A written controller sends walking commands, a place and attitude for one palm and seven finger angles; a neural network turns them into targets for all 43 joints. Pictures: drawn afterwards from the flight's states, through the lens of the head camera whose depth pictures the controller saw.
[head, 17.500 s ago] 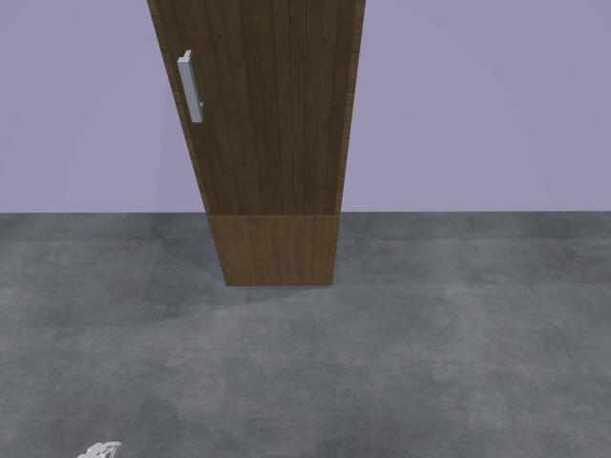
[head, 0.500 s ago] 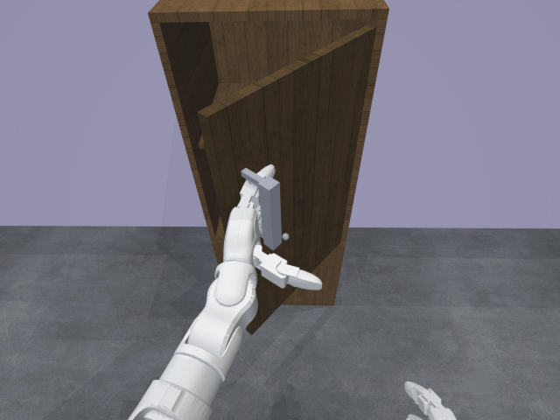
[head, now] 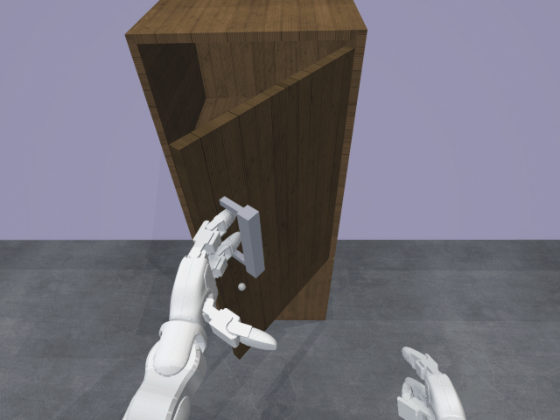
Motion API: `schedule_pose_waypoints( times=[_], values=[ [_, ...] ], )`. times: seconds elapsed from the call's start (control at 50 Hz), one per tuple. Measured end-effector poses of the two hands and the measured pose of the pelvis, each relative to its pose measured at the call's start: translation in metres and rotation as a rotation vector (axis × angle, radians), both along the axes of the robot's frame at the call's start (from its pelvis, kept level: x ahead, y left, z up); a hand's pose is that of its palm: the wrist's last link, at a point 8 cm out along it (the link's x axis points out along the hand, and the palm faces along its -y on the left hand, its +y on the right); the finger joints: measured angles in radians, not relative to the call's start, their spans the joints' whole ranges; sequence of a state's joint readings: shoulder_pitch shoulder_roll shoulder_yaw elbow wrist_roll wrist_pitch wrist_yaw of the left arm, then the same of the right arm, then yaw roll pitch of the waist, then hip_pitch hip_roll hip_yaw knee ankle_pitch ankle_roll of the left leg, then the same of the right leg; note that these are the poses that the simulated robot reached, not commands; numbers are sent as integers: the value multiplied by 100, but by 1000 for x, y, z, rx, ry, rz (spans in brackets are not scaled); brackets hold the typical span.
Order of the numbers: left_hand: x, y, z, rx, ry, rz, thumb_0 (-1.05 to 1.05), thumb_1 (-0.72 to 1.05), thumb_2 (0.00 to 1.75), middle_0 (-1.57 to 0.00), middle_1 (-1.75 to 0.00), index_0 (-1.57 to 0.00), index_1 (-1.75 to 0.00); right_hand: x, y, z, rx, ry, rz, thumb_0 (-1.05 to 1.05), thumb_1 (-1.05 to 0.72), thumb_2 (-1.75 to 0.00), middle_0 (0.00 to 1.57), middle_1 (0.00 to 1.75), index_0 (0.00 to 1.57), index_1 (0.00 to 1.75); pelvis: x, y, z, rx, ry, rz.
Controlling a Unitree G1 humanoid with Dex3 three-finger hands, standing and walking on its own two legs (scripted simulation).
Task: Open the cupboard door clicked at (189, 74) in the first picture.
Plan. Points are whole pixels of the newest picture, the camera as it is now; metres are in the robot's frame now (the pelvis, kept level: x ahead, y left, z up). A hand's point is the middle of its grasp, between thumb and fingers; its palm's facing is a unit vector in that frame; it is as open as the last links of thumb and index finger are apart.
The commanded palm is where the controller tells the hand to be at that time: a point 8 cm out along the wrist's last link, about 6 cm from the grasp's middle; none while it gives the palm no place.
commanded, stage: slide the hand sideways off the handle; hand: left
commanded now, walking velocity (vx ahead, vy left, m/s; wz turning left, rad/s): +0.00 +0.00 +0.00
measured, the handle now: (242, 237) +0.35 +0.09 +0.10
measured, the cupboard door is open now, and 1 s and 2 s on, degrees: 52 51 51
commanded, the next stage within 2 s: draw the hand back to the body in 0.34 s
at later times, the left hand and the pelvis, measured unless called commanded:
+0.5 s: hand (201, 313) +0.23 +0.12 +0.10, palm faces +0.02 -1.00 -0.03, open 16.3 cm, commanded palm +0.20 +0.18 +0.10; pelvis +0.00 -0.01 -0.01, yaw +2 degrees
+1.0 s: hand (128, 319) +0.20 +0.19 +0.13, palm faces +0.11 -0.99 -0.13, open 16.0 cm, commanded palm +0.17 +0.24 +0.14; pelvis +0.00 +0.02 +0.00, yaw +2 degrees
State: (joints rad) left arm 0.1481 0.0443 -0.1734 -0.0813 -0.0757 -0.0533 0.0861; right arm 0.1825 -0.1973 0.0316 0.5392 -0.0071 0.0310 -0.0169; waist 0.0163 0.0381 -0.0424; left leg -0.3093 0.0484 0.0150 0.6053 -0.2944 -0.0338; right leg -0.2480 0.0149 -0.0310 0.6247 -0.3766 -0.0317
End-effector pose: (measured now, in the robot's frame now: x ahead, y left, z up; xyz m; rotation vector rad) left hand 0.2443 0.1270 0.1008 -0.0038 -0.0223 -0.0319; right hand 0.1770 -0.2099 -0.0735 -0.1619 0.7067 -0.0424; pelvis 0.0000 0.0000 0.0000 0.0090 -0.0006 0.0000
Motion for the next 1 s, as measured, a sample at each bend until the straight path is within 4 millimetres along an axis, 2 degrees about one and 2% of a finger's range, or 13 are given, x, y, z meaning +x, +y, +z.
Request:
schedule_pose_waypoints(
  times=[0.12, 0.24, 0.38, 0.56, 0.74, 0.96, 1.0],
  values=[
    [-11, 12, -1, 7, 12, 10, -1, -51, 30, -22, -34, -22, -33, 18, -2, 3, 4, -33, 10, 1, -90, -90, 20, 30, 20, 30, 10, -4, -1, 4, 10, 5],
    [-29, 23, -2, 15, 18, 35, -1, -50, 30, -22, -33, -22, -33, 24, -3, 0, 14, -48, 22, 1, -90, -90, 20, 30, 20, 30, 15, -6, -4, 8, 23, 13],
    [-45, 42, -5, 35, 15, 84, -1, -51, 30, -19, -32, -19, -32, 18, -4, -9, 5, -49, 33, 1, -90, -90, 20, 30, 20, 30, 12, -8, -9, 5, 30, 31],
    [-35, 46, -1, 40, -15, 39, -2, -51, 30, -16, -31, -16, -30, 1, -4, -17, -8, -49, 15, 1, -90, -89, 20, 30, 20, 30, 3, -4, -11, 0, 36, 34],
    [-43, 73, 13, 45, -16, 76, -1, -50, 30, -15, -30, -15, -30, -5, 0, -8, -10, -82, -6, 1, -90, -90, 20, 30, 20, 30, 3, 3, -6, -4, 16, 20],
    [-67, 107, 25, 57, -22, 98, -1, -47, 32, -15, -30, -15, -30, 10, 16, 8, -27, -157, 29, 1, -90, -90, 20, 30, 20, 30, 0, 14, -4, -16, -3, 32],
    [-70, 113, 31, 136, -28, 137, -1, -44, 33, -16, -30, -15, -30, 12, 21, 11, -39, -160, 38, 1, -90, -90, 20, 30, 20, 30, -1, 16, -1, -18, -16, 30]
  ],
)
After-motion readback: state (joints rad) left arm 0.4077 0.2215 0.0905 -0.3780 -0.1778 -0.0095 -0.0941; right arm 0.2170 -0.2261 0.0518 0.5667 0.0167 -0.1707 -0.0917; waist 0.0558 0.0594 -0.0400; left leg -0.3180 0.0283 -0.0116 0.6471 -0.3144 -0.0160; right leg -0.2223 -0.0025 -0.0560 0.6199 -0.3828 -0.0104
